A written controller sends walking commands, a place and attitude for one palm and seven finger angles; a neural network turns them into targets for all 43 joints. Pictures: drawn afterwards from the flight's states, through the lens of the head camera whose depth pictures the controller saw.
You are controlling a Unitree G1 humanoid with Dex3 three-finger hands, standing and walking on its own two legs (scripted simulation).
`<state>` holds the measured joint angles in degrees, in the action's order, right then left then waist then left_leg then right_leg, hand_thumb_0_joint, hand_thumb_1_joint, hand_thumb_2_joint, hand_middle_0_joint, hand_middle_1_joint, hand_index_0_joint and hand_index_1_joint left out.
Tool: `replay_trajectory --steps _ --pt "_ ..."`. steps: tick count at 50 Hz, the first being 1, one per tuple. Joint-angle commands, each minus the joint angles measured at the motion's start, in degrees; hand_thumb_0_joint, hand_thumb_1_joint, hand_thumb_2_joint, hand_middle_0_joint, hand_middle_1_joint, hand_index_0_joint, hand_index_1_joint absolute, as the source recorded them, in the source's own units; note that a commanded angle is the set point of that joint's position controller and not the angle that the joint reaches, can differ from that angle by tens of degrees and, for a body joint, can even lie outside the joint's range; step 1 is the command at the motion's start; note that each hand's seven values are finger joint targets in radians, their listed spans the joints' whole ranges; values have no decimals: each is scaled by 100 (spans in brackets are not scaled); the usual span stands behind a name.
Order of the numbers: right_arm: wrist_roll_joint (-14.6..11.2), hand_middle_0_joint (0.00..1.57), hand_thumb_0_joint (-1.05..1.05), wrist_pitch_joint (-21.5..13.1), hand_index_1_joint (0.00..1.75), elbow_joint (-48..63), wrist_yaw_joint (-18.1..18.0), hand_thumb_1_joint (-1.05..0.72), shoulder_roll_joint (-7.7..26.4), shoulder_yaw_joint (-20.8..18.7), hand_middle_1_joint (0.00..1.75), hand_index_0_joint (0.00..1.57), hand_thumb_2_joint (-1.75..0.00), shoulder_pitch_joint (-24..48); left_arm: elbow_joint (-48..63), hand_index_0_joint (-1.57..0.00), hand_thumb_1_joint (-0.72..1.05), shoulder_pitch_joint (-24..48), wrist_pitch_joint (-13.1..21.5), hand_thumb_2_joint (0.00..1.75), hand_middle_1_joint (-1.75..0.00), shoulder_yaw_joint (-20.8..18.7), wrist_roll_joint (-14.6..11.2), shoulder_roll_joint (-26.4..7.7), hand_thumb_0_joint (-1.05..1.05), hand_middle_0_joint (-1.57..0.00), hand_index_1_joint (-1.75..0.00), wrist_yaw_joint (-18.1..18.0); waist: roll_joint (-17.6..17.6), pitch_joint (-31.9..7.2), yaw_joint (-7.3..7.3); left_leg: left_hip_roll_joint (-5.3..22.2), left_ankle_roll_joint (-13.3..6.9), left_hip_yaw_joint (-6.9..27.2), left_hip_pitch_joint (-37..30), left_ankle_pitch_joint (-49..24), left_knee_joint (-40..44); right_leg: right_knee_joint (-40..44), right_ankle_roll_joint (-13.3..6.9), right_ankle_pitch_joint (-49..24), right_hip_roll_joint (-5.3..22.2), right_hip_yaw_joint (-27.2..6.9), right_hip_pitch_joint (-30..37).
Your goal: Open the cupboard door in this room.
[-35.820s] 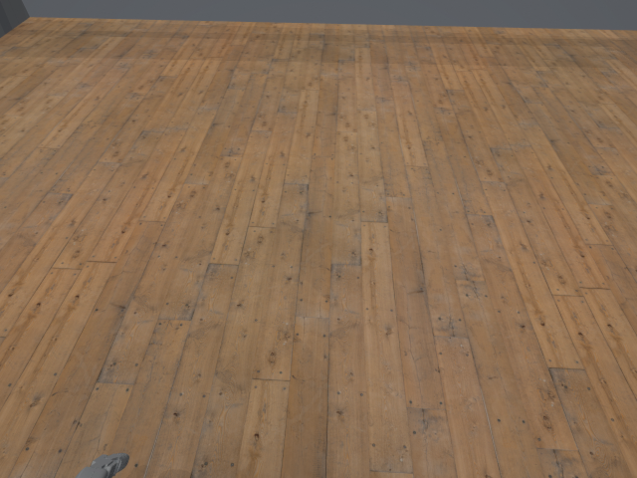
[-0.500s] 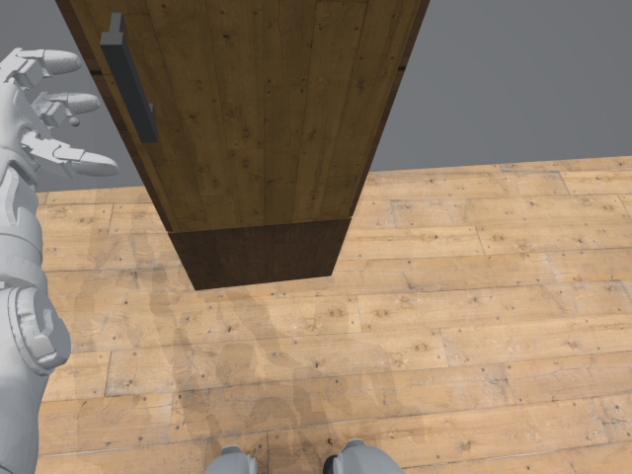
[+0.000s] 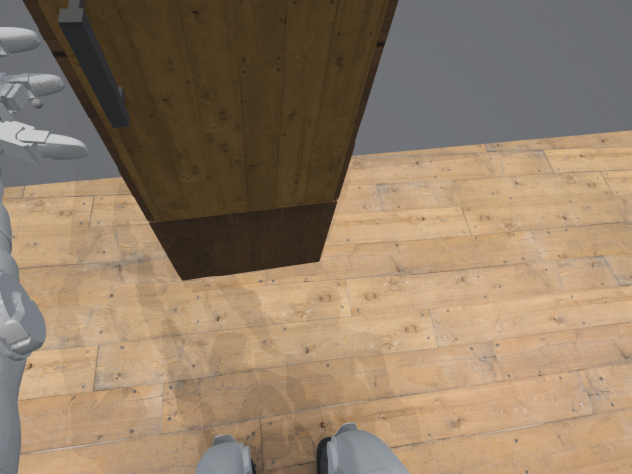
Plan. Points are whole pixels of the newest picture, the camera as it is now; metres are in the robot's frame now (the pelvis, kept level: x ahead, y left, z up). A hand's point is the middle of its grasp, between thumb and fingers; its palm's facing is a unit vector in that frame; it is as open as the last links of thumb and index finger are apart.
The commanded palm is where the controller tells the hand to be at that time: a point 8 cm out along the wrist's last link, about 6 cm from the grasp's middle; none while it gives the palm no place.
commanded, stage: slide the fingers in behind the handle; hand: left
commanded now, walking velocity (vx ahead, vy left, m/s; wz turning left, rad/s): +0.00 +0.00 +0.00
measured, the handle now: (100, 64) +0.59 +0.20 +0.11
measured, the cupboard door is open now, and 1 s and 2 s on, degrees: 0 0 1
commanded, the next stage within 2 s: close the thumb around the handle in 1.68 s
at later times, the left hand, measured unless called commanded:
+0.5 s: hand (75, 101) +0.53 +0.22 +0.12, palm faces +0.07 -1.00 +0.01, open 13.9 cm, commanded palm +0.50 +0.26 +0.10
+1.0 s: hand (110, 101) +0.53 +0.19 +0.11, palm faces +0.06 -1.00 +0.00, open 14.0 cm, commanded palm +0.51 +0.23 +0.10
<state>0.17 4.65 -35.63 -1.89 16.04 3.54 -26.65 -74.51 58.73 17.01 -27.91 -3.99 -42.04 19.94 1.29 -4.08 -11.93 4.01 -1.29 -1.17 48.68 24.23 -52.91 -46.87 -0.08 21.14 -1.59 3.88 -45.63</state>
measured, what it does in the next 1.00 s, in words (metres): stands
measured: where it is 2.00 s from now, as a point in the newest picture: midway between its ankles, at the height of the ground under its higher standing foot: outside the picture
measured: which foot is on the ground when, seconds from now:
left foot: down 0.00-1.00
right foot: down 0.00-1.00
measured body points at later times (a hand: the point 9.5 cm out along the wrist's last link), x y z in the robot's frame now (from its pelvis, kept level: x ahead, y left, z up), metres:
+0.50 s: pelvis +0.01 +0.00 +0.00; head +0.12 +0.02 +0.44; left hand +0.52 +0.27 +0.12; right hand -0.01 -0.26 -0.11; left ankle +0.00 +0.10 -0.69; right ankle +0.01 -0.12 -0.69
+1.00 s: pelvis +0.00 +0.00 +0.00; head +0.12 +0.01 +0.43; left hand +0.52 +0.24 +0.11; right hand -0.02 -0.27 -0.11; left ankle +0.00 +0.10 -0.69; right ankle +0.01 -0.12 -0.69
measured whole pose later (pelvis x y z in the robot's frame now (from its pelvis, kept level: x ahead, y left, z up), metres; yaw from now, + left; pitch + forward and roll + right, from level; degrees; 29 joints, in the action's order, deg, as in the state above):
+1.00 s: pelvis +0.00 +0.00 +0.00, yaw +1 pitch +20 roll -3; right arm 1.3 2.7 -36.6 0.0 15.8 1.6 -25.5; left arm -70.8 59.0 18.1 -22.7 -3.3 -31.1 10.6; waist 1.8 -4.9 -11.4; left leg 3.5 -0.9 -0.9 48.6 24.2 -52.9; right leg -48.0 -0.4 21.9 -1.1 4.0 -45.9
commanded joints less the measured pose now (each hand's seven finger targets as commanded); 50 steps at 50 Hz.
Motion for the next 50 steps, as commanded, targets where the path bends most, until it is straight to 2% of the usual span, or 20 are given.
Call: replay_trajectory --steps 1,2,5,7,10,15,17,19,21,24,26,30,32,37,39,41,45,46,48,50 --pt "1 20 0 -102 30 230 -150 -90 1151 -422 30 20 -90 -974 1204 -30 -50 2591 346 30 -120 -40 -79 -1617 0 -30 -120 71 960 -2524 -55 -190 -98 376 -1979 -2012 479 468 -46 -1533 -183 -237 746" --pt "16 20 0 -98 30 220 -157 -90 1159 -422 30 20 -90 -1005 1223 -30 -50 2533 351 30 -120 -123 -73 -1718 0 -30 -120 71 949 -2606 -6 -184 -85 393 -1986 -2094 461 436 -54 -1565 -182 -227 770" --pt "56 20 0 -110 30 200 -116 -90 1128 -453 30 20 -90 -1029 1647 -30 -50 2656 467 30 -120 -18 -139 -1470 0 -30 -120 60 1401 -2981 23 -148 -16 458 -2575 -2590 426 369 -80 -1725 -206 -165 593" --pt "59 20 0 -106 30 200 -71 -90 1117 -464 30 20 -90 -1003 1573 -30 -50 2416 436 30 -120 131 -199 -1117 0 -30 -120 48 1321 -2840 26 -134 3 475 -2651 -2601 436 407 -90 -1617 -229 -107 454" --pt "45 20 0 -83 30 176 -76 -90 1149 -474 30 20 -90 -1020 1439 -30 -50 2480 320 30 -120 18 -235 -1220 0 -30 -120 -53 918 -2636 -22 -145 -56 460 -2326 -2358 486 447 -52 -1610 -226 -128 620" --pt "91 20 0 -103 30 221 4 -90 1071 -514 30 20 -90 -998 1999 -30 -50 2467 426 30 -120 96 -94 -993 0 -30 -120 -367 1430 -2937 121 -114 43 537 -2891 -3070 448 334 -99 -1786 -224 -70 449" --pt "89 20 0 -100 30 220 40 -90 1048 -520 30 20 -90 -951 1895 -30 -50 2358 449 30 -120 159 -113 -791 0 -30 -120 -469 1096 -2742 77 -113 31 508 -2726 -2945 441 356 -79 -1798 -239 -69 502" --pt "94 20 0 -99 30 236 54 -90 1066 -520 30 20 -90 -973 1793 -30 -50 2287 463 30 -120 6 -147 -859 0 -30 -120 -544 822 -2690 92 -141 -13 477 -2523 -2830 459 354 -82 -1904 -242 -87 704" --pt "72 20 0 -95 30 260 55 -90 1043 -527 30 20 -90 -918 1773 -30 -50 2276 434 30 -120 77 -110 -777 0 -30 -120 -565 892 -2730 98 -159 -4 431 -2465 -2800 468 327 -68 -1978 -216 -111 770" --pt "69 20 0 -103 30 276 62 -90 1035 -506 30 20 -90 -907 1596 -30 -50 2173 404 30 -120 81 -71 -754 0 -30 -120 -605 668 -2457 94 -182 -48 375 -2216 -2590 489 362 -66 -1964 -208 -139 848" --pt "56 20 0 -106 30 317 65 -90 1022 -512 30 20 -90 -878 1694 -30 -50 2176 441 30 -120 83 -38 -783 0 -30 -120 -620 722 -2618 149 -194 -34 371 -2239 -2601 495 335 -65 -2004 -199 -160 928" --pt "58 20 0 -144 30 263 60 -90 999 -518 30 20 -90 -860 1765 -30 -50 2459 557 30 -120 185 -92 -626 0 -30 -120 -630 722 -2675 45 -201 -42 368 -2275 -2514 458 334 -53 -2017 -194 -197 904" --pt "49 20 0 -158 30 231 50 -90 1008 -512 30 20 -90 -834 1504 -30 -50 2411 542 30 -120 182 -93 -604 0 -30 -120 -634 556 -2462 13 -200 -51 359 -2094 -2227 462 381 -48 -1801 -190 -198 823" --pt "73 20 0 -202 30 159 66 -90 981 -532 30 20 -90 -857 1740 -30 -50 2626 592 30 -120 395 -64 -342 0 -30 -120 -664 993 -2761 24 -196 -2 429 -2464 -2499 427 316 -78 -1824 -179 -169 669" --pt "85 20 0 -209 30 161 78 -90 968 -534 30 20 -90 -882 1778 -30 -50 2587 590 30 -120 485 -109 -130 0 -30 -120 -706 891 -2813 -2 -195 -16 449 -2540 -2593 415 313 -80 -1851 -194 -147 642" --pt "68 20 0 -208 30 124 83 -90 993 -520 30 20 -90 -855 1487 -30 -50 2593 496 30 -120 472 -113 -159 0 -30 -120 -766 688 -2538 -43 -209 -28 414 -2238 -2247 452 370 -51 -1696 -184 -161 650" --pt "80 20 0 -227 30 107 79 -90 994 -534 30 20 -90 -904 1578 -30 -50 2884 495 30 -120 514 -7 -217 0 -30 -120 -857 684 -2609 -111 -237 -63 394 -2126 -2097 454 382 -42 -1700 -167 -209 743" --pt "84 20 0 -233 30 102 79 -90 998 -536 30 20 -90 -920 1590 -30 -50 2843 515 30 -120 410 13 -330 0 -30 -120 -890 780 -2657 -37 -234 -48 412 -2153 -2139 454 361 -64 -1680 -168 -200 734" --pt "100 20 0 -261 30 94 98 -90 969 -552 30 20 -90 -910 1741 -30 -50 2962 573 30 -120 565 -16 -66 0 -30 -120 -937 899 -2743 -88 -232 -38 408 -2320 -2245 426 359 -64 -1716 -172 -195 647" --pt "120 20 0 -256 30 108 118 -90 974 -543 30 20 -90 -947 1712 -30 -50 2759 632 30 -120 361 -12 -243 0 -30 -120 -1013 931 -2943 40 -234 -14 425 -2389 -2483 401 290 -83 -1871 -179 -188 764"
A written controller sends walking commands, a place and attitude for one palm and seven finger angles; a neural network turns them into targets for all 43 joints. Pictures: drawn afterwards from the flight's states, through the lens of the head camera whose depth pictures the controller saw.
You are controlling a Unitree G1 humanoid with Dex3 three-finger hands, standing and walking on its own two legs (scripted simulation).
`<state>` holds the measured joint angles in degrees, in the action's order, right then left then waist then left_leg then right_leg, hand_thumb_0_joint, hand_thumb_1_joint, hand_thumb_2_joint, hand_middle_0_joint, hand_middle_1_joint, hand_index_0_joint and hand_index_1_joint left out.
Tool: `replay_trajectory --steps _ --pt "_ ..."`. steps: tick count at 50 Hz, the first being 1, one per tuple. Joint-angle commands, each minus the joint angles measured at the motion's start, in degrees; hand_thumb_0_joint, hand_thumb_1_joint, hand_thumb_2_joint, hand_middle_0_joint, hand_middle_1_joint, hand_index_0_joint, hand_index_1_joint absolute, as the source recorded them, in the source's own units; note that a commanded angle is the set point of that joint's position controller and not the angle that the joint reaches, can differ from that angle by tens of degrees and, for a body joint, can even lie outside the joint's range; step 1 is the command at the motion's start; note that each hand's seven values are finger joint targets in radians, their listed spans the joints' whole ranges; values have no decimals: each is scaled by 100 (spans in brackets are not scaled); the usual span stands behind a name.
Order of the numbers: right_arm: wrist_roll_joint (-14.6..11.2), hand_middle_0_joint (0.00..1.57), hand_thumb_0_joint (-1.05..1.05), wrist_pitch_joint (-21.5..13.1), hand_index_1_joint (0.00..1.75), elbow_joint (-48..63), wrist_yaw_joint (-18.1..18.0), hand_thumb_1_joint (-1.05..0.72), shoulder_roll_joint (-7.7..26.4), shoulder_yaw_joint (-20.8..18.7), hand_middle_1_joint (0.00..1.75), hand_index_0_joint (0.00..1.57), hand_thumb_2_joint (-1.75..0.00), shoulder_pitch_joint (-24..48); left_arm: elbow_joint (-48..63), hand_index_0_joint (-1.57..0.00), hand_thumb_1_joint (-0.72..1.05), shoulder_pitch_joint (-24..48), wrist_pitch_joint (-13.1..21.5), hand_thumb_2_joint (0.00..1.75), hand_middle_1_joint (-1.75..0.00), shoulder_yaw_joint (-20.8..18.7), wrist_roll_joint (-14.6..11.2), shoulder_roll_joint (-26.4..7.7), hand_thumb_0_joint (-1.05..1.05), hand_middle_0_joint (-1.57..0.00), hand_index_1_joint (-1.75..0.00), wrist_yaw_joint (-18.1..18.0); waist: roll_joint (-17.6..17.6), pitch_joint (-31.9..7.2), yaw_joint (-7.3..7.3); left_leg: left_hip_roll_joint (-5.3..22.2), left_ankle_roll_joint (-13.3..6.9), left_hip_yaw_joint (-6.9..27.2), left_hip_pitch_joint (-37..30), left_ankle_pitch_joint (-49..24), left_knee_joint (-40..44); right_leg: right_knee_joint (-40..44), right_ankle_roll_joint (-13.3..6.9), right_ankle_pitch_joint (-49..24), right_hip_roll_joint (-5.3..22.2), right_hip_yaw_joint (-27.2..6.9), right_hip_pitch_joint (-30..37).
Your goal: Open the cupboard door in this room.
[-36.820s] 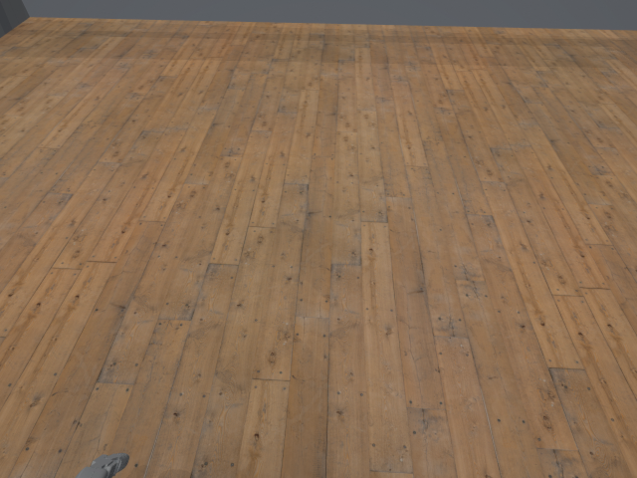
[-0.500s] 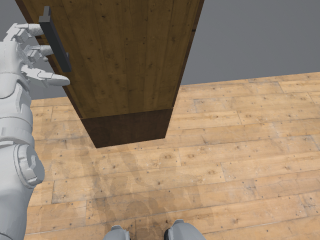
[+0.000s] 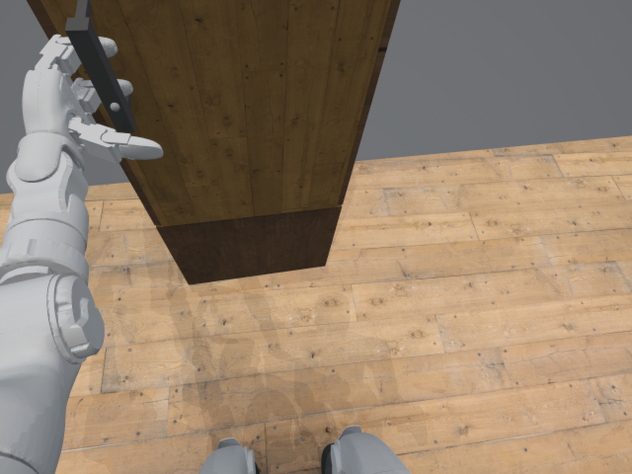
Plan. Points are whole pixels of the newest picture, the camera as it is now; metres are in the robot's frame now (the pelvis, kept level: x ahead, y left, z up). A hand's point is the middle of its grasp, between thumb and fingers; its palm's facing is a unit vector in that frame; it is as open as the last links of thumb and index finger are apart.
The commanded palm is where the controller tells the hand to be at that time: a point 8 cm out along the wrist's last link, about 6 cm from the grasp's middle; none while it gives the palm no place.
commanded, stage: slide the fingers in behind the handle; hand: left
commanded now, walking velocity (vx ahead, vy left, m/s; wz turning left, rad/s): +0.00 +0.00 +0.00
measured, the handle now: (106, 71) +0.59 +0.20 +0.11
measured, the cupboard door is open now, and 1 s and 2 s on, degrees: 0 1 9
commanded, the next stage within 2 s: close the thumb around the handle in 0.68 s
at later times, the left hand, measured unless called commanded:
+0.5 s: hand (124, 106) +0.53 +0.17 +0.11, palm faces +0.08 -1.00 -0.01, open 14.0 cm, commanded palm +0.51 +0.21 +0.11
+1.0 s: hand (127, 105) +0.54 +0.17 +0.11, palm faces +0.08 -1.00 +0.00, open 12.7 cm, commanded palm +0.51 +0.21 +0.11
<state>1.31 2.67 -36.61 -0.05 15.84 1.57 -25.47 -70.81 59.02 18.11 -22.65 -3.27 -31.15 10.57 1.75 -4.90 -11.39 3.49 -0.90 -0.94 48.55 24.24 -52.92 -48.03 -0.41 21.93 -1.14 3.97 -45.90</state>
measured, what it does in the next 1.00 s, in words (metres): stands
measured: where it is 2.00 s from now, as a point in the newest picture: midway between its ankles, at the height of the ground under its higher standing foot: outside the picture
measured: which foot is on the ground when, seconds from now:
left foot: down 0.00-1.00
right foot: down 0.00-1.00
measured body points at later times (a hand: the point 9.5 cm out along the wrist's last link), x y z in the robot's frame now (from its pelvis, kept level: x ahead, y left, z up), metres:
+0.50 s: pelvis +0.00 +0.00 +0.00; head +0.12 +0.01 +0.44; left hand +0.52 +0.22 +0.12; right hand -0.01 -0.26 -0.11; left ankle +0.00 +0.11 -0.69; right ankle +0.00 -0.12 -0.69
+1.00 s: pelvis +0.01 +0.00 +0.00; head +0.12 +0.01 +0.44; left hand +0.53 +0.22 +0.11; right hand -0.03 -0.26 -0.11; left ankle +0.00 +0.11 -0.69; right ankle +0.00 -0.12 -0.69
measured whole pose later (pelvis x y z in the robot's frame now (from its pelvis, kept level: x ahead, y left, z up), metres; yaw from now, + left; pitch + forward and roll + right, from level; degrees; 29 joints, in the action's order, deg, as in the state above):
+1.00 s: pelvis +0.01 +0.00 +0.00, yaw +0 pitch +19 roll -3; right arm 1.6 2.8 -37.3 0.9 15.0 1.4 -26.0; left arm -69.9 57.2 19.4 -22.4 -3.3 -27.9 6.5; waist 2.4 -5.6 -10.9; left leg 3.3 -1.0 -1.5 47.2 24.6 -52.3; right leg -47.8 -0.2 22.3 -1.1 3.2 -45.0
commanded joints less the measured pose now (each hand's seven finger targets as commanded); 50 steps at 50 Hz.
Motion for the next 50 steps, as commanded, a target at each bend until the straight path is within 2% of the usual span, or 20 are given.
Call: replay_trajectory --steps 1,2,5,8,12,14,15,16,18,20,24,25,29,30,35,39,41,44,48,50 --pt "10 20 0 -55 30 198 -55 -90 993 -346 30 20 -90 -1062 1324 -30 -50 2727 518 30 -120 -178 -88 -1329 0 -30 -120 -117 835 -2820 -37 -170 -51 401 -2361 -2503 409 403 -41 -1974 -223 -184 789" --pt "18 20 0 -58 30 209 -38 -90 975 -351 30 20 -90 -1048 1382 -30 -50 2768 513 30 -120 -53 -92 -1142 0 -30 -120 -140 761 -2830 -70 -186 -64 371 -2308 -2453 410 419 -20 -1997 -225 -192 836" --pt "14 20 0 -33 30 282 -22 -90 987 -346 30 20 -90 -1063 1255 -30 -50 2352 469 30 -120 -376 -3 -1499 0 -30 -120 -245 680 -2857 113 -212 -75 300 -2087 -2511 439 384 -31 -2219 -219 -211 1146" --pt "-3 20 0 -14 30 329 2 -90 948 -350 30 20 -90 -1040 1351 -30 -50 2386 415 30 -120 -105 39 -1198 0 -30 -120 -259 509 -2658 18 -219 -105 230 -1950 -2428 475 439 -5 -2311 -221 -228 1218" --pt "-7 20 0 -28 30 299 -7 -90 948 -398 30 20 -90 -1067 1623 -30 -50 2451 542 30 -120 -224 -102 -1177 0 -30 -120 -225 492 -2880 55 -216 -92 234 -2165 -2567 478 459 -19 -2472 -238 -247 1342" --pt "0 20 0 -38 30 281 -3 -90 916 -405 30 20 -90 -1065 1703 -30 -50 2449 606 30 -120 -36 -148 -869 0 -30 -120 -218 555 -2903 32 -218 -85 264 -2331 -2731 469 435 -38 -2536 -247 -227 1269" --pt "-5 20 0 -49 30 244 7 -90 904 -417 30 20 -90 -1028 1627 -30 -50 2400 610 30 -120 48 -129 -756 0 -30 -120 -215 716 -2830 21 -206 -64 256 -2413 -2706 452 452 -27 -2438 -236 -222 1086" --pt "-8 20 0 -50 30 208 18 -90 907 -402 30 20 -90 -1026 1439 -30 -50 2329 577 30 -120 103 -115 -686 0 -30 -120 -225 562 -2585 -4 -201 -68 261 -2289 -2528 470 483 -24 -2278 -238 -202 991" --pt "-15 20 0 -35 30 195 6 -90 953 -411 30 20 -90 -1029 1353 -30 -50 2356 539 30 -120 -18 -59 -926 0 -30 -120 -266 391 -2426 -21 -210 -91 256 -2049 -2227 516 522 -15 -2100 -224 -233 1041" --pt "-14 20 0 -54 30 194 -7 -90 943 -405 30 20 -90 -1006 1429 -30 -50 2532 577 30 -120 2 -36 -938 0 -30 -120 -287 588 -2560 -26 -226 -88 266 -2175 -2251 513 498 -27 -2092 -211 -243 1006" --pt "2 20 0 -75 30 168 -3 -90 918 -389 30 20 -90 -1008 1288 -30 -50 2651 565 30 -120 234 -14 -643 0 -30 -120 -293 541 -2452 -106 -230 -93 307 -2181 -2265 479 469 -42 -2024 -212 -217 857" --pt "-1 20 0 -77 30 154 -7 -90 946 -397 30 20 -90 -1019 1224 -30 -50 2600 555 30 -120 64 -11 -855 0 -30 -120 -307 503 -2535 -74 -219 -85 312 -2170 -2279 473 465 -28 -2036 -198 -222 889" --pt "-6 20 0 -84 30 158 -33 -90 967 -382 30 20 -90 -1019 1170 -30 -50 2747 530 30 -120 51 -56 -883 0 -30 -120 -284 413 -2540 -120 -244 -104 309 -2081 -2178 470 475 -25 -2016 -193 -240 948" --pt "-5 20 0 -90 30 176 -31 -90 959 -373 30 20 -90 -988 1150 -30 -50 2690 528 30 -120 79 -35 -876 0 -30 -120 -271 592 -2639 -63 -252 -88 303 -2112 -2221 456 450 -31 -2027 -187 -250 928" --pt "12 20 0 -94 30 168 -37 -90 968 -372 30 20 -90 -1009 1301 -30 -50 2853 593 30 -120 -33 -34 -1047 0 -30 -120 -298 578 -2781 -97 -231 -91 328 -2172 -2334 412 419 -15 -2092 -198 -241 936" --pt "24 20 0 -83 30 194 -17 -90 952 -376 30 20 -90 -1005 1417 -30 -50 2778 622 30 -120 84 -39 -861 0 -30 -120 -284 831 -2886 -59 -224 -58 358 -2405 -2587 395 378 -48 -2150 -211 -202 848" --pt "21 20 0 -69 30 185 -12 -90 977 -391 30 20 -90 -1028 1408 -31 -39 2615 611 35 -121 -152 -62 -1106 0 -31 -121 -308 654 -2945 16 -213 -60 338 -2327 -2625 398 394 -27 -2253 -222 -212 1012" --pt "16 20 0 -54 30 201 -4 -90 942 -394 30 20 -90 -1019 1516 -32 -22 2665 619 42 -123 102 -57 -795 0 -32 -123 -291 703 -2852 -39 -207 -55 359 -2440 -2719 425 396 -44 -2251 -231 -173 919" --pt "13 20 0 -48 30 167 1 -90 983 -393 30 20 -90 -1023 1300 -34 0 2617 535 52 -125 15 -69 -888 0 -34 -125 -362 477 -2515 -92 -196 -70 349 -2183 -2310 495 480 -23 -1973 -240 -178 845" --pt "17 20 0 -62 30 170 0 -90 958 -401 30 20 -90 -1037 1510 -34 12 2709 614 56 -127 20 -49 -897 0 -34 -127 -357 702 -2789 -26 -209 -52 358 -2366 -2542 483 426 -42 -2133 -232 -187 935"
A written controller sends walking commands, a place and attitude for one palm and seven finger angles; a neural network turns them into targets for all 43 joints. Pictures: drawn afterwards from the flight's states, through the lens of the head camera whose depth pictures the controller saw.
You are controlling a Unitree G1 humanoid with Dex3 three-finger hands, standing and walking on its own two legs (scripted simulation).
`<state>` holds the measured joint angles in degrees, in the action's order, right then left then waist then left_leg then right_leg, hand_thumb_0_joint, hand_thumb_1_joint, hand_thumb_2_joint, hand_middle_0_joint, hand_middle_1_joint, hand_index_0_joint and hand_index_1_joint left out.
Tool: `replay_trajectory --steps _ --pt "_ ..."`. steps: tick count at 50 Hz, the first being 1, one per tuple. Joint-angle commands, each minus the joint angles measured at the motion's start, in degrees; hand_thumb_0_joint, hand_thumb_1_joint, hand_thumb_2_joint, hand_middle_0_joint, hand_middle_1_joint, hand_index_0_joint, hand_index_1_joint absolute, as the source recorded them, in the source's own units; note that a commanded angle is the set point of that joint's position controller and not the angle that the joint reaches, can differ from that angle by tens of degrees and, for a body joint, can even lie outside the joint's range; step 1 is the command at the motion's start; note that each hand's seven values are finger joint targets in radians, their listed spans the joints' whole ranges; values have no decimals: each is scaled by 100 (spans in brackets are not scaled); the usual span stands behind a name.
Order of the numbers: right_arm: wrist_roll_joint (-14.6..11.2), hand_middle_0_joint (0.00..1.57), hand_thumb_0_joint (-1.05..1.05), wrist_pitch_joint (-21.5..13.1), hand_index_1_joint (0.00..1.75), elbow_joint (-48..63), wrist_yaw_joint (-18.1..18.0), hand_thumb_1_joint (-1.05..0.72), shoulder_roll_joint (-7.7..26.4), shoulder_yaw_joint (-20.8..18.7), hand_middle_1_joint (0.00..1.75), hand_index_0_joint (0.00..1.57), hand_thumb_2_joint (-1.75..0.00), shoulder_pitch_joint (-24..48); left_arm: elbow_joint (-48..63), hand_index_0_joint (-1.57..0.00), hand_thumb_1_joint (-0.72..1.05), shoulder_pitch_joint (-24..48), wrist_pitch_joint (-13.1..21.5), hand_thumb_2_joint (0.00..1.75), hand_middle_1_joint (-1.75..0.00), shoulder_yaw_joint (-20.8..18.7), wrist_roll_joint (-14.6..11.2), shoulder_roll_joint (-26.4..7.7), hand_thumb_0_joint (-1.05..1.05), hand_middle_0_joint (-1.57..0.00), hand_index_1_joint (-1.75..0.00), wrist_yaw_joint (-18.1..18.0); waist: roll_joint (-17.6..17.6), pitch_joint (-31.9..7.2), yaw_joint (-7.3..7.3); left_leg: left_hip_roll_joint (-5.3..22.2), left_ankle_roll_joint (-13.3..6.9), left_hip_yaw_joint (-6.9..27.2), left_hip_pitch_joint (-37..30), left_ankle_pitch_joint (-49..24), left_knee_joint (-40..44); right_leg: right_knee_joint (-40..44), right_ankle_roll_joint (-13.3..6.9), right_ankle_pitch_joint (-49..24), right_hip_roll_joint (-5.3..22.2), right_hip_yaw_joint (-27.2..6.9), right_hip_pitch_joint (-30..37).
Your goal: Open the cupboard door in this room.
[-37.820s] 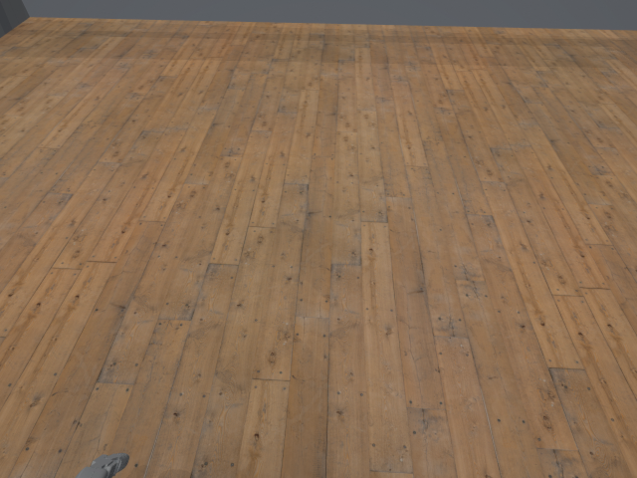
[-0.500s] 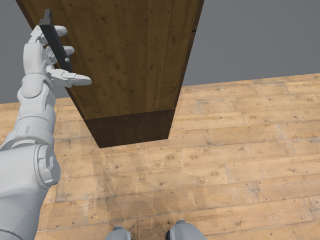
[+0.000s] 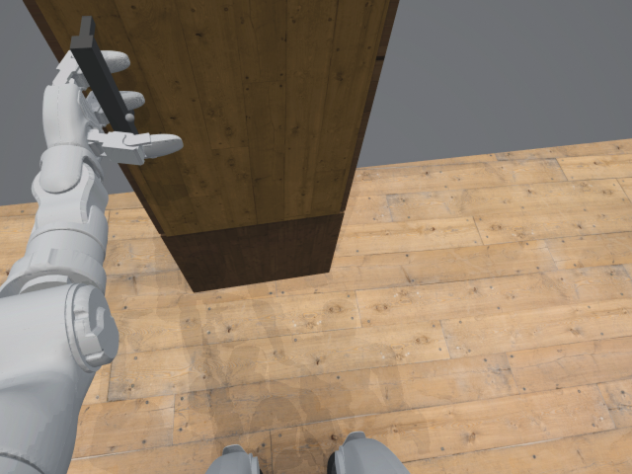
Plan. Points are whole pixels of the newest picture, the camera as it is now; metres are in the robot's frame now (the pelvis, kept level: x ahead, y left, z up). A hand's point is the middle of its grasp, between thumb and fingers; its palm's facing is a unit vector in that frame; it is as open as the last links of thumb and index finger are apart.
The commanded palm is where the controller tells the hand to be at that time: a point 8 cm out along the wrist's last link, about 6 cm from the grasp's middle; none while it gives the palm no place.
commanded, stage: close the thumb around the handle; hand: left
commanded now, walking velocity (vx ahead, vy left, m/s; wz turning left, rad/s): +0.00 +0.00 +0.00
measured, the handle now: (110, 86) +0.58 +0.20 +0.11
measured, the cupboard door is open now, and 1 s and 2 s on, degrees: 1 9 43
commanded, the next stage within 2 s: pull the door open along its arc in 0.48 s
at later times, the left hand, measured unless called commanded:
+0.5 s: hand (128, 117) +0.53 +0.17 +0.11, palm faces +0.09 -1.00 +0.00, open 5.7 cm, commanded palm +0.50 +0.21 +0.10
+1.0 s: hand (135, 150) +0.48 +0.16 +0.11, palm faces +0.04 -1.00 +0.00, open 5.9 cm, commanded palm +0.42 +0.22 +0.10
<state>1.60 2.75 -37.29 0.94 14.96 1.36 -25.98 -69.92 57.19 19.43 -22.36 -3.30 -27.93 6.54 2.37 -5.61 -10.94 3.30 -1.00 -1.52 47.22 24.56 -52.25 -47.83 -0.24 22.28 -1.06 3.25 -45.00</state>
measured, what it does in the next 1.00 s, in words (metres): stands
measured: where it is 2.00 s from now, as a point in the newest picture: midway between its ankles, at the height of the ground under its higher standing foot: outside the picture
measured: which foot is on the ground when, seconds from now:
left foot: down 0.00-1.00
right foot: down 0.00-1.00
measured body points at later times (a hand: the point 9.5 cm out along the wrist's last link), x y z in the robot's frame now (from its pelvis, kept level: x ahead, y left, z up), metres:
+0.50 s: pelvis +0.00 +0.00 +0.00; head +0.12 +0.01 +0.43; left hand +0.52 +0.23 +0.11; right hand -0.02 -0.26 -0.11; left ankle +0.00 +0.10 -0.69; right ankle +0.00 -0.12 -0.69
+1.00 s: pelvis +0.02 +0.00 +0.01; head +0.09 +0.00 +0.46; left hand +0.47 +0.22 +0.11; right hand +0.02 -0.26 -0.11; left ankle +0.00 +0.10 -0.69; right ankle +0.00 -0.12 -0.69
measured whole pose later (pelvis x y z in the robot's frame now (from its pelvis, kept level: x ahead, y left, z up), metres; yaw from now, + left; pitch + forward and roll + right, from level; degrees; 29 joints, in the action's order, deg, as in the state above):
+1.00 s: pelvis +0.02 +0.00 +0.01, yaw -2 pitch +16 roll -2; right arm -0.4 4.5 -33.5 1.3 14.8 0.1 -25.0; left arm -49.2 36.6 17.1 -20.2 -8.2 -19.8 8.5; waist 2.7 -7.9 -7.6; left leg 3.5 -0.9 -3.8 39.2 24.4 -47.4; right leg -44.2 -0.2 22.0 -1.5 0.9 -38.5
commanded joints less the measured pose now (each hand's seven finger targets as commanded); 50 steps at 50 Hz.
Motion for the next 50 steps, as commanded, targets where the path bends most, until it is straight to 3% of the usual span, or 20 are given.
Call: replay_trajectory --steps 1,6,7,9,10,13,14,15,18,19,20,21,27,28,30,36,41,47,49,50 --pt "-7 20 0 -72 30 237 -88 -90 1038 -386 30 20 -90 -989 1382 -35 17 2753 490 59 -127 -32 -34 -1205 0 -35 -127 51 632 -2785 -30 -186 -29 419 -2283 -2681 391 380 -67 -2228 -240 -103 858" --pt "-10 20 0 -66 30 214 -76 -90 1042 -386 30 20 -90 -958 1301 -37 45 2730 514 71 -130 75 -28 -1079 0 -37 -130 51 612 -2541 -71 -164 -20 436 -2256 -2569 401 398 -70 -2069 -244 -85 672" --pt "-14 20 0 -68 30 215 -67 -90 1029 -382 30 20 -90 -938 1283 -37 51 2798 496 73 -131 216 -43 -905 0 -37 -131 58 581 -2467 -138 -172 -27 425 -2230 -2455 415 432 -56 -2004 -244 -85 628" --pt "1 20 0 -76 30 198 -91 -90 1063 -385 30 20 -90 -991 1270 -38 62 2880 497 78 -132 42 -55 -1106 0 -38 -132 39 376 -2481 -146 -187 -64 419 -2124 -2437 404 428 -54 -2067 -247 -104 757" --pt "-8 20 0 -69 30 212 -97 -90 1069 -397 30 20 -90 -988 1312 -38 68 2784 513 80 -133 -145 -30 -1358 0 -38 -133 31 545 -2681 -28 -194 -39 413 -2156 -2526 410 393 -61 -2153 -229 -126 877" --pt "-16 20 0 -78 30 216 -87 -90 1026 -381 30 20 -90 -935 1265 -40 84 2791 466 88 -134 204 -47 -916 0 -40 -134 89 522 -2577 -135 -192 -43 399 -2180 -2517 377 409 -47 -2137 -230 -110 729" --pt "-14 20 0 -74 30 183 -98 -90 1039 -378 30 20 -90 -981 1158 -40 90 2800 463 90 -135 93 -43 -1045 0 -40 -135 75 504 -2486 -126 -191 -52 418 -2160 -2522 368 405 -64 -2109 -230 -103 696" --pt "-21 20 0 -70 30 180 -100 -90 1047 -374 30 20 -90 -950 1091 -40 90 2848 430 90 -135 138 -42 -1025 0 -40 -135 78 471 -2424 -176 -188 -50 408 -2093 -2397 386 429 -40 -2049 -227 -112 667" --pt "-25 20 0 -68 30 208 -120 -90 1056 -376 30 20 -90 -957 1210 -40 90 2873 433 90 -135 36 -11 -1221 0 -40 -135 73 517 -2559 -116 -195 -54 409 -2067 -2396 397 412 -52 -2073 -216 -126 782" --pt "-6 20 0 -83 30 218 -108 -90 1040 -380 30 20 -90 -973 1292 -40 90 2897 453 90 -135 126 -38 -1044 0 -40 -135 88 610 -2687 -137 -209 -62 406 -2218 -2568 364 393 -58 -2189 -226 -124 764" --pt "-4 20 0 -79 30 215 -110 -90 1052 -396 30 20 -90 -977 1352 -40 90 2812 479 90 -135 -43 -51 -1228 0 -40 -135 86 624 -2816 -65 -185 -38 428 -2291 -2722 345 367 -56 -2264 -221 -111 803" --pt "-14 20 0 -62 30 239 -105 -90 1040 -385 30 20 -90 -950 1318 -40 90 2704 478 90 -135 35 -45 -1140 0 -40 -135 107 667 -2821 -41 -192 -26 417 -2298 -2788 335 354 -61 -2304 -226 -114 810" --pt "-24 20 0 -46 30 253 -100 -90 1038 -377 30 20 -90 -912 1281 -40 90 2677 441 90 -135 64 -80 -1099 0 -40 -135 110 545 -2605 -77 -209 -51 368 -2105 -2560 379 422 -44 -2282 -235 -134 898" --pt "-33 20 0 -48 30 253 -111 -90 1057 -380 30 20 -90 -920 1205 -40 90 2625 423 90 -135 -25 -91 -1188 0 -40 -135 108 330 -2529 -93 -209 -69 356 -1982 -2445 384 444 -36 -2245 -234 -132 940" --pt "-45 20 0 -30 30 253 -143 -90 1077 -354 30 20 -90 -924 1071 -40 90 2667 397 90 -135 -151 -48 -1470 0 -40 -135 113 323 -2393 -93 -217 -86 339 -1774 -2305 416 446 -28 -2231 -217 -173 1018" --pt "-58 20 0 -17 30 433 -115 -90 1023 -379 30 20 -90 -849 1519 -40 90 1929 426 90 -135 -148 -152 -1269 0 -40 -135 238 645 -2889 196 -210 -39 294 -2190 -2812 429 376 -62 -2534 -222 -135 1215" --pt "-119 20 0 24 30 648 -84 -90 993 -415 30 20 -90 -675 1964 -40 90 896 333 90 -135 -115 -344 -968 0 -40 -135 282 205 -2770 409 -229 -66 188 -2041 -2859 567 438 -59 -2823 -245 -121 1684" --pt "-233 20 0 17 30 965 -37 -90 886 -458 30 20 -90 -299 3134 -40 90 -767 153 90 -135 -32 -604 -525 0 -40 -135 246 97 -2593 768 -249 -84 20 -2052 -3164 800 542 -72 -3311 -198 -131 2305" --pt "-261 20 0 -5 30 1053 -30 -90 862 -461 30 20 -90 -162 3529 -40 90 -1396 75 90 -135 35 -666 -354 0 -40 -135 197 87 -2457 843 -244 -91 -4 -2140 -3300 852 577 -82 -3391 -185 -120 2383" --pt "-282 20 0 -20 30 1063 -24 -90 833 -456 30 20 -90 -86 3693 -40 90 -1531 27 90 -135 144 -709 -192 0 -40 -135 171 -130 -2273 806 -236 -88 -13 -2066 -3172 919 619 -54 -3396 -178 -97 2405"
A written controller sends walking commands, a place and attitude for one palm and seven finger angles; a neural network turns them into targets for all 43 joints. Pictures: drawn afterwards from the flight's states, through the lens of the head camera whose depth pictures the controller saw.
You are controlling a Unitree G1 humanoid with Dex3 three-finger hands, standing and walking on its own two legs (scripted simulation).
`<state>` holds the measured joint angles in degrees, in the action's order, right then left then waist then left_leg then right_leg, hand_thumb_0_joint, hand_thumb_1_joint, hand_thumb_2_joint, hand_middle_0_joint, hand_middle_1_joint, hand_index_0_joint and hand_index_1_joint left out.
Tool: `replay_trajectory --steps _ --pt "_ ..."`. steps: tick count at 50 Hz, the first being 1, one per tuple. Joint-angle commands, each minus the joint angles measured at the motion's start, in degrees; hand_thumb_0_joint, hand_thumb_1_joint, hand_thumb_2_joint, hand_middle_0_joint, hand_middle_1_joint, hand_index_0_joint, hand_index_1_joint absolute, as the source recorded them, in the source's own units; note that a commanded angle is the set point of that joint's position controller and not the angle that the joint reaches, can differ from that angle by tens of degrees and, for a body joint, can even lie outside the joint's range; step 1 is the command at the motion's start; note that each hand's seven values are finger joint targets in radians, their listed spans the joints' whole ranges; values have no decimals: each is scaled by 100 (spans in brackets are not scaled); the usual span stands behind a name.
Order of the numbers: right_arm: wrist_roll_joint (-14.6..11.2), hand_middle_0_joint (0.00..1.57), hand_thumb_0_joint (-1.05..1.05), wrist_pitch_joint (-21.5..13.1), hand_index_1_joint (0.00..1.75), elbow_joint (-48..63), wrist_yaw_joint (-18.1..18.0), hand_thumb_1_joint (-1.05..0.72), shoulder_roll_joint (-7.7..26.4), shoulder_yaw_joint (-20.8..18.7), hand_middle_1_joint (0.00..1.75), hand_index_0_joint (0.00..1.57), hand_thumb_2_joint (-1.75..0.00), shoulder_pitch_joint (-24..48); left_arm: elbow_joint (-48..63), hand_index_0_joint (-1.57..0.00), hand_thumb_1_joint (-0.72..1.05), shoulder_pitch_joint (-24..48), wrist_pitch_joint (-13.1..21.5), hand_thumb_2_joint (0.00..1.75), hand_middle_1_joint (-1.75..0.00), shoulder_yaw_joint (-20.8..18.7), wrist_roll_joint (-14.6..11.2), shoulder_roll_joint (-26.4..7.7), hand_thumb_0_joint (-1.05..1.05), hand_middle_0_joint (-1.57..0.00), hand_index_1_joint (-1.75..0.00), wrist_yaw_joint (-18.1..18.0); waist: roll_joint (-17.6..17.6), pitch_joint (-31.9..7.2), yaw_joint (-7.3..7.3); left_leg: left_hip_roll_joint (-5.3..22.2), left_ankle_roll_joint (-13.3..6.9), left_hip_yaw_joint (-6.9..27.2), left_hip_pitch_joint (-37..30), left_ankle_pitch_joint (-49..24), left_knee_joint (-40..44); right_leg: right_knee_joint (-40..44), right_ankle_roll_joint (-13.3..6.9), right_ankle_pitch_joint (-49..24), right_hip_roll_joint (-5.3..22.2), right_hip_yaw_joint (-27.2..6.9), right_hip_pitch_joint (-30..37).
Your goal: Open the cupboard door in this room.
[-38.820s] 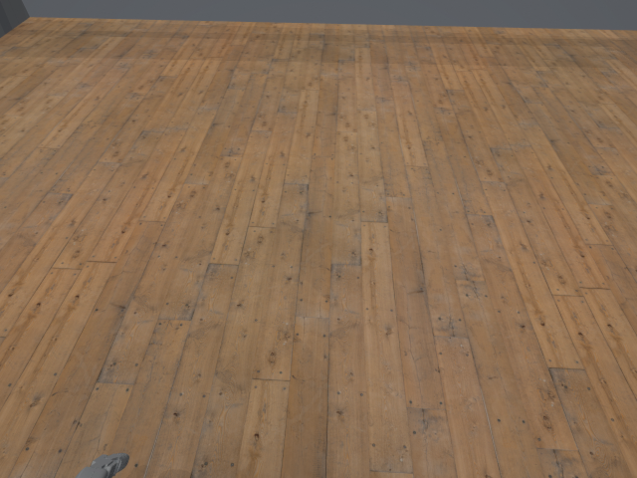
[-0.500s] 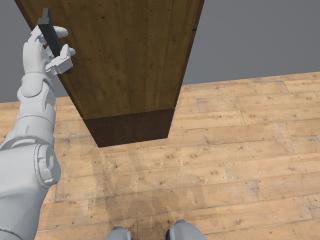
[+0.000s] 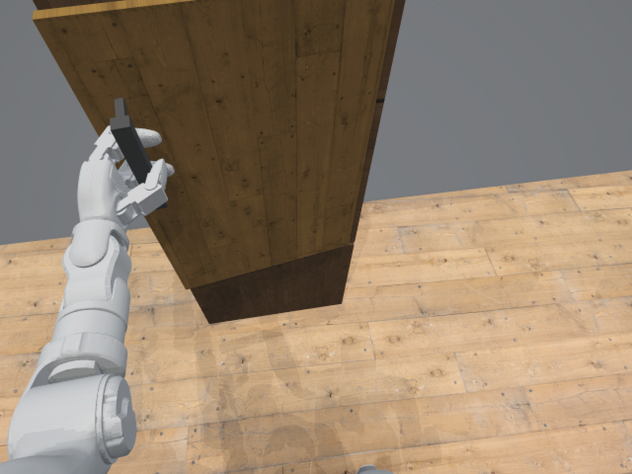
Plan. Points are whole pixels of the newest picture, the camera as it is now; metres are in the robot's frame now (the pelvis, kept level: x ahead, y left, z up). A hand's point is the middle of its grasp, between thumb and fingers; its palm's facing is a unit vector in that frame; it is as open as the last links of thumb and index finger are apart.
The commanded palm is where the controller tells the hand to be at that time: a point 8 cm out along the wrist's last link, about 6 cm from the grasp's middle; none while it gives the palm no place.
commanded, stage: pull the door open along its arc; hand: left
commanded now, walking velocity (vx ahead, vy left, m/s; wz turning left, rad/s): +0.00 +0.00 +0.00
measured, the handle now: (140, 157) +0.51 +0.20 +0.10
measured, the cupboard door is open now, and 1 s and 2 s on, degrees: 9 43 45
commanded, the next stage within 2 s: open thumb and fingers to let go in 0.64 s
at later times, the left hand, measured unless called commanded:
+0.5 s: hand (242, 269) +0.33 +0.06 +0.10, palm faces +0.45 -0.89 -0.02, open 6.1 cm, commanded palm +0.26 +0.09 +0.09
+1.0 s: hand (266, 294) +0.30 +0.04 +0.10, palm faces +0.46 -0.88 -0.05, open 7.2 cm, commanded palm +0.25 +0.07 +0.09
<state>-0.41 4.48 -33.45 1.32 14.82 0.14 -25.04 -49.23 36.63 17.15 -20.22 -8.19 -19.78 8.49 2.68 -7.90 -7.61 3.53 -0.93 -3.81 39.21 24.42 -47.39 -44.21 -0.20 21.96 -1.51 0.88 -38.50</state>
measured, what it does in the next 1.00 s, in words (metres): shifts its weight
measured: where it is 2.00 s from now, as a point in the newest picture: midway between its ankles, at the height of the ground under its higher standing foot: outside the picture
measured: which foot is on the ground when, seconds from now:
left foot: down 0.00-1.00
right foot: down 0.00-1.00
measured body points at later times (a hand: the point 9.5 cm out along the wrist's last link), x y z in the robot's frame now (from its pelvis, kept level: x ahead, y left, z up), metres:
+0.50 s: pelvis -0.01 -0.02 +0.01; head +0.01 -0.04 +0.46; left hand +0.30 +0.11 +0.10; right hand +0.18 -0.22 -0.09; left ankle -0.02 +0.10 -0.70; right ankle -0.01 -0.12 -0.70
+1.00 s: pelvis -0.01 -0.05 +0.01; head +0.00 -0.08 +0.46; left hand +0.27 +0.08 +0.10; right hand +0.18 -0.25 -0.10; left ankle -0.02 +0.10 -0.70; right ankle -0.01 -0.12 -0.70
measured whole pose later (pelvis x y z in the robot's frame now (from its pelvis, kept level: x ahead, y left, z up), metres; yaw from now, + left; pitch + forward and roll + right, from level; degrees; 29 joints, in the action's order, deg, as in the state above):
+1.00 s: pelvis -0.01 -0.05 +0.01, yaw +6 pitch +5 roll +1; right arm 3.7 4.1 -34.9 0.4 10.8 -0.2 -8.9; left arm -8.2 3.9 0.8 12.3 3.1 6.8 -36.0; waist 2.9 -4.7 -0.2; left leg 1.8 2.6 1.9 25.3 20.2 -41.0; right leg -42.8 -3.9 23.1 -0.1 6.5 -24.5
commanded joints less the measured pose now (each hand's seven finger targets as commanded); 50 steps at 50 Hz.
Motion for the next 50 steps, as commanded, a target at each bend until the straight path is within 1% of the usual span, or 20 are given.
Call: replay_trajectory --steps 1,2,3,4,6,9,12,14,16,18,20,23,26,31,34,36,37,42,46,50 --pt "-109 20 0 -209 30 718 -51 -90 827 -334 30 20 -90 -90 1861 -40 90 311 213 90 -135 34 -248 -868 0 -40 -135 -55 -114 -1921 510 -266 -87 193 -1265 -3089 475 293 -61 -3322 -125 131 1784" --pt "-114 20 0 -233 30 767 -43 -90 816 -332 30 20 -90 -13 2038 -40 90 118 167 90 -135 74 -278 -760 0 -40 -135 -93 -205 -1830 532 -275 -78 188 -1265 -2969 528 321 -61 -3271 -124 153 1825" --pt "-121 20 0 -267 30 790 -49 -90 734 -343 30 20 -90 134 2374 -40 90 78 113 90 -135 -153 -423 -623 0 -40 -135 -439 -233 -1793 699 -281 -45 169 -1228 -2893 576 373 -52 -3144 -125 189 1856" --pt "-106 20 0 -313 30 814 -39 -90 706 -331 30 20 -90 236 2619 -40 90 -106 56 90 -135 -72 -391 -436 0 -40 -135 -745 -102 -1740 742 -305 -26 145 -1256 -2836 606 389 -64 -3072 -120 191 1906" --pt "-86 20 0 -414 30 810 18 -90 569 -313 30 20 -90 451 2999 -40 90 -472 -95 90 -135 135 -368 249 0 -40 -135 -1438 -122 -1541 789 -303 41 162 -1317 -2794 667 415 -61 -2886 -102 281 1812" --pt "41 20 0 -464 30 804 78 -90 533 -328 30 20 -90 598 3538 -40 90 -823 -217 90 -135 548 11 739 0 -40 -135 -2271 -503 -1555 755 -280 53 207 -1447 -2798 669 396 -57 -2800 -83 314 1859" --pt "145 20 0 -459 30 811 127 -90 435 -315 30 20 -90 859 3953 -40 90 -866 -375 90 -135 1194 438 1462 0 -40 -135 -3007 -400 -1437 717 -292 71 212 -1496 -2575 690 389 -71 -2585 -17 313 1781" --pt "223 20 0 -432 30 797 124 -90 388 -321 30 20 -90 1007 4202 -40 90 -796 -494 90 -135 1538 739 1785 0 -40 -135 -3494 -581 -1425 670 -279 64 258 -1555 -2463 685 413 -81 -2403 3 314 1765" --pt "282 20 0 -416 30 845 134 -90 303 -303 30 20 -90 1239 4535 -40 90 -1041 -640 90 -135 1862 899 2228 0 -40 -135 -3923 -413 -1466 731 -292 90 255 -1624 -2423 709 417 -109 -2328 48 314 1827" --pt "342 20 0 -406 30 868 157 -90 237 -281 30 20 -90 1445 4784 -40 90 -1284 -822 90 -135 2275 1050 2713 0 -40 -135 -4306 -383 -1455 754 -305 108 265 -1671 -2393 685 419 -137 -2268 72 347 1845" --pt "385 20 0 -343 30 851 153 -90 226 -297 30 20 -90 1542 4971 -40 90 -1278 -964 90 -135 2693 1329 2950 0 -40 -135 -4512 -475 -1363 648 -270 102 307 -1718 -2318 664 443 -151 -2172 85 346 1753" --pt "427 20 0 -290 30 881 118 -90 159 -294 30 20 -90 1692 5101 -40 90 -1487 -1117 90 -135 3177 1645 3267 0 -40 -135 -4604 -634 -1229 597 -289 79 318 -1739 -2124 639 531 -173 -2085 123 320 1762" --pt "357 20 0 -279 30 948 88 -90 83 -246 30 20 -90 1946 5427 -40 90 -1976 -1227 90 -135 3605 1410 3679 0 -40 -135 -4511 -763 -1150 641 -329 73 334 -1845 -1938 681 703 -150 -2082 152 294 1952" --pt "312 20 0 -282 30 1024 69 -90 -51 -142 30 20 -90 2233 6098 -40 90 -3142 -1437 90 -135 3719 1200 3701 0 -40 -135 -4417 -673 -1114 844 -408 90 320 -1940 -1885 704 888 -76 -2570 298 158 2371" --pt "320 20 0 -266 30 894 -4 -90 -59 -84 30 20 -90 2377 5880 -40 90 -2603 -1535 90 -135 3518 1218 3477 0 -40 -135 -4522 -854 -531 756 -461 85 379 -1819 -1525 660 1246 -38 -1955 380 5 2098" --pt "360 20 0 -282 30 790 -58 -90 -76 -54 30 20 -90 2469 5639 -40 90 -2128 -1548 90 -135 3319 1218 3369 0 -40 -135 -4638 -771 -393 754 -513 82 400 -1742 -1310 621 1348 -11 -1567 441 -112 1912" --pt "374 20 0 -288 30 687 -105 -90 -57 -39 30 20 -90 2490 5465 -40 90 -1546 -1516 90 -135 3122 1207 3176 0 -40 -135 -4715 -929 -349 661 -525 67 432 -1661 -1210 586 1413 29 -1414 489 -205 1806" --pt "405 20 0 -283 30 705 -150 -90 -101 -82 30 20 -90 2394 5315 -38 55 -2053 -1413 75 -131 3027 1164 3239 0 -38 -131 -4639 -1028 -970 886 -554 83 427 -1669 -1461 696 1219 67 -2119 525 -257 2293" --pt "387 20 0 -270 30 718 -142 -90 -67 -131 30 20 -90 2213 5399 -35 27 -2095 -1252 63 -128 3218 1257 3314 0 -35 -128 -4495 -940 -1129 782 -506 74 414 -1733 -1670 703 991 88 -2762 506 -158 2367" --pt "376 20 0 -325 30 734 -145 -90 -17 -156 30 20 -90 2197 5448 -33 -1 -1842 -1118 51 -125 3402 1295 3383 0 -33 -125 -4444 -925 -962 676 -494 50 427 -1720 -1518 658 1030 85 -2383 490 -142 2112"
